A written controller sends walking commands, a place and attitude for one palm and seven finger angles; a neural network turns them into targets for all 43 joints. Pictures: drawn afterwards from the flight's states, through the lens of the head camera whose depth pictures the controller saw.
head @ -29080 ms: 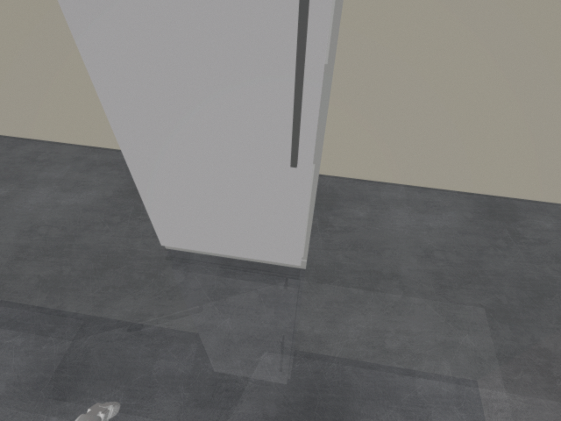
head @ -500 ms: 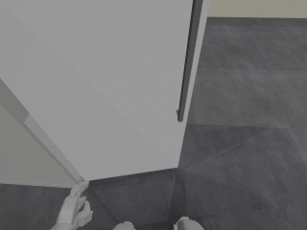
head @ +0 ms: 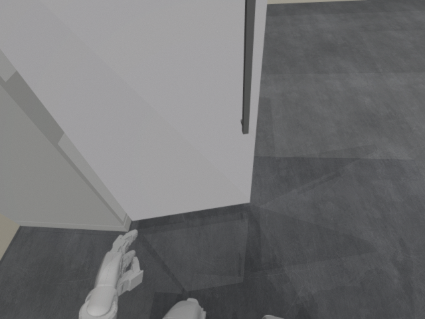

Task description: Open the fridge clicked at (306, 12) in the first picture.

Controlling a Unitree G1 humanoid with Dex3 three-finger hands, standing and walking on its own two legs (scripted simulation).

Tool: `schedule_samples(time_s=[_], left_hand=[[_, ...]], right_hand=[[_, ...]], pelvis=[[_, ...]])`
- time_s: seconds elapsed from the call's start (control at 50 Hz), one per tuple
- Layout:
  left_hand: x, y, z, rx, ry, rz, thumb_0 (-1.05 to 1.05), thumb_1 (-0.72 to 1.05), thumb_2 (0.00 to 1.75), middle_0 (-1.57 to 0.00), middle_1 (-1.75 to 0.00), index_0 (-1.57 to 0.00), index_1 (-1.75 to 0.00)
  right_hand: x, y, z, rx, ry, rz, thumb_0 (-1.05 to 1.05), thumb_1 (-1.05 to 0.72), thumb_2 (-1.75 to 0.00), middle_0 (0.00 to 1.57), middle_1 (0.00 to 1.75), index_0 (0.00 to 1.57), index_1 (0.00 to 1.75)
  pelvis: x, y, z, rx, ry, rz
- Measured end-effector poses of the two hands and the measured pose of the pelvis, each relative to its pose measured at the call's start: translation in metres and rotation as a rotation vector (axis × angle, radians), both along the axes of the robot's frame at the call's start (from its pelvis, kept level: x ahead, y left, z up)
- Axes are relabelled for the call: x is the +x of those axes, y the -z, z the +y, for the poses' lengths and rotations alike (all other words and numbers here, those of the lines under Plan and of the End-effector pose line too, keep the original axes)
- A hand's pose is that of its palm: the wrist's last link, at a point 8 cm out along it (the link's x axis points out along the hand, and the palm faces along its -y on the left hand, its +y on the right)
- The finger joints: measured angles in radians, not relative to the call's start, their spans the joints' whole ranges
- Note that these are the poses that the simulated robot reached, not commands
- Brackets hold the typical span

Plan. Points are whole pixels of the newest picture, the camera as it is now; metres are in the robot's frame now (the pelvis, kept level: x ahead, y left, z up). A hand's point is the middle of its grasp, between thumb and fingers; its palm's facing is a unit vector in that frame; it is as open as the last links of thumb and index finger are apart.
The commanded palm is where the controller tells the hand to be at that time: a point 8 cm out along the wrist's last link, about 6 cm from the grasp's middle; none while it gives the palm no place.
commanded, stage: stop stepping back and stand still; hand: right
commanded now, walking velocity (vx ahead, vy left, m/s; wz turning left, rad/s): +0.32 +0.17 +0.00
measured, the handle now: (246, 55) +0.65 -0.06 +0.13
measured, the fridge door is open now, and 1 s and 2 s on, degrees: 77 77 77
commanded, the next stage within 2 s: let the arm hang, fingers relaxed in 1.22 s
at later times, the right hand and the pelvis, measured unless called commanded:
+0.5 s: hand out of the picture +0.15 -0.24 +0.16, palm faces +0.35 +0.86 -0.36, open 7.4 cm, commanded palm +0.08 -0.29 +0.19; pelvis -0.09 -0.01 +0.00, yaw +7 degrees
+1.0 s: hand out of the picture +0.17 -0.24 +0.17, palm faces +0.34 +0.84 -0.42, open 7.4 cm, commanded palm +0.11 -0.29 +0.19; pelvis -0.06 -0.01 +0.01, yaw +6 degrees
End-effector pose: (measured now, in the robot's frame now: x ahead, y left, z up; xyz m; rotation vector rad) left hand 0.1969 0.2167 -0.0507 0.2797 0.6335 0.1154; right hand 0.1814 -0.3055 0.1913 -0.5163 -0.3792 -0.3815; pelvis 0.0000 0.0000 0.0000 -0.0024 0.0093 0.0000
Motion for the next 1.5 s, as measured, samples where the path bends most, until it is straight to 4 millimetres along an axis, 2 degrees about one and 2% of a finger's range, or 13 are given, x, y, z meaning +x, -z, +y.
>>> schedule_samples(time_s=[0.14, 0.28, 0.38, 0.48, 0.64, 0.74, 0.9, 1.08, 1.18, 1.32, 1.36, 1.42, 1.5], left_hand=[[-0.076, -0.015, 0.004, -0.052, -0.072, -0.030, 0.01, 0.91, 0.90, -0.20, -0.30, -0.20, -0.30], [-0.150, 0.010, 0.036, -0.015, -0.139, 0.104, 0.01, 0.90, 0.90, -0.20, -0.30, -0.20, -0.30], [-0.196, 0.011, 0.053, 0.033, -0.229, 0.161, 0.01, 0.91, 0.90, -0.20, -0.30, -0.20, -0.30], [-0.213, 0.017, 0.057, 0.068, -0.285, 0.123, 0.02, 0.91, 0.90, -0.20, -0.30, -0.20, -0.30], [-0.207, 0.031, 0.034, -0.058, -0.226, 0.106, 0.01, 0.91, 0.90, -0.20, -0.30, -0.20, -0.30], [-0.191, 0.036, 0.029, -0.080, -0.176, 0.159, 0.02, 0.91, 0.90, -0.20, -0.30, -0.20, -0.30], [-0.143, 0.021, 0.027, -0.021, -0.149, 0.080, 0.02, 0.91, 0.90, -0.20, -0.30, -0.20, -0.30], [-0.098, -0.002, 0.014, -0.046, -0.120, -0.019, 0.01, 0.91, 0.90, -0.20, -0.30, -0.20, -0.30], [-0.095, 0.000, 0.012, -0.053, -0.132, -0.004, 0.01, 0.91, 0.90, -0.20, -0.30, -0.20, -0.30], [-0.109, 0.006, 0.014, -0.037, -0.157, 0.056, 0.01, 0.91, 0.90, -0.20, -0.30, -0.20, -0.30], [-0.113, 0.015, 0.016, -0.055, -0.129, 0.077, 0.01, 0.91, 0.90, -0.20, -0.30, -0.20, -0.30], [-0.124, 0.039, 0.025, -0.058, -0.104, 0.179, 0.01, 0.91, 0.90, -0.20, -0.30, -0.20, -0.30], [-0.152, 0.057, 0.033, -0.058, -0.149, 0.290, 0.01, 0.91, 0.90, -0.20, -0.30, -0.20, -0.30]], right_hand=[[-0.039, -0.014, 0.023, 0.013, -0.105, 0.046, 0.01, -0.89, -0.90, 0.21, 0.30, 0.21, 0.30], [-0.076, -0.013, 0.025, -0.014, -0.062, 0.072, 0.01, -0.89, -0.89, 0.21, 0.30, 0.21, 0.30], [-0.079, 0.004, 0.016, 0.091, -0.016, 0.082, 0.01, -0.89, -0.90, 0.21, 0.30, 0.21, 0.30], [-0.070, 0.017, 0.018, 0.094, -0.063, 0.063, 0.01, -0.89, -0.90, 0.21, 0.30, 0.21, 0.30], [-0.080, -0.012, 0.038, -0.096, -0.115, 0.058, 0.01, -0.89, -0.90, 0.21, 0.30, 0.21, 0.30], [-0.085, -0.011, 0.031, -0.037, -0.058, 0.069, 0.01, -0.89, -0.89, 0.21, 0.30, 0.22, 0.30], [-0.062, 0.011, 0.018, 0.064, -0.033, 0.089, 0.01, -0.89, -0.90, 0.21, 0.30, 0.21, 0.30], [-0.038, -0.006, 0.022, -0.013, -0.092, 0.105, 0.01, -0.89, -0.90, 0.21, 0.30, 0.21, 0.30], [-0.032, -0.003, 0.019, -0.009, -0.092, 0.147, 0.01, -0.89, -0.89, 0.21, 0.30, 0.21, 0.30], [-0.032, 0.008, 0.013, 0.024, -0.074, 0.192, 0.01, -0.89, -0.89, 0.21, 0.30, 0.21, 0.30], [-0.025, 0.033, 0.011, 0.030, -0.091, 0.274, 0.01, -0.90, -0.90, 0.21, 0.30, 0.21, 0.30], [-0.016, 0.117, 0.006, 0.118, -0.064, 0.617, 0.00, -0.90, -0.90, 0.20, 0.30, 0.20, 0.30], [-0.056, 0.233, 0.024, 0.262, -0.013, 1.109, 0.00, -0.91, -0.90, 0.20, 0.29, 0.20, 0.29]], pelvis=[[-0.040, -0.013, -0.001, 0.055, -0.067, -0.001], [-0.076, -0.009, 0.006, 0.012, -0.096, 0.006], [-0.081, -0.014, 0.001, -0.010, -0.114, -0.004], [-0.089, 0.000, -0.007, -0.011, -0.110, -0.029], [-0.093, 0.001, 0.007, -0.005, -0.102, -0.026], [-0.086, -0.006, 0.006, -0.008, -0.108, -0.030], [-0.069, -0.003, -0.005, 0.005, -0.109, -0.044], [-0.055, -0.010, -0.009, 0.010, -0.119, -0.009], [-0.050, -0.012, -0.011, 0.011, -0.124, 0.000], [-0.049, -0.013, -0.015, 0.014, -0.122, 0.003], [-0.051, -0.010, -0.018, 0.014, -0.107, 0.014], [-0.058, -0.004, -0.023, 0.007, -0.090, 0.023], [-0.064, -0.001, -0.024, 0.001, -0.089, 0.012]])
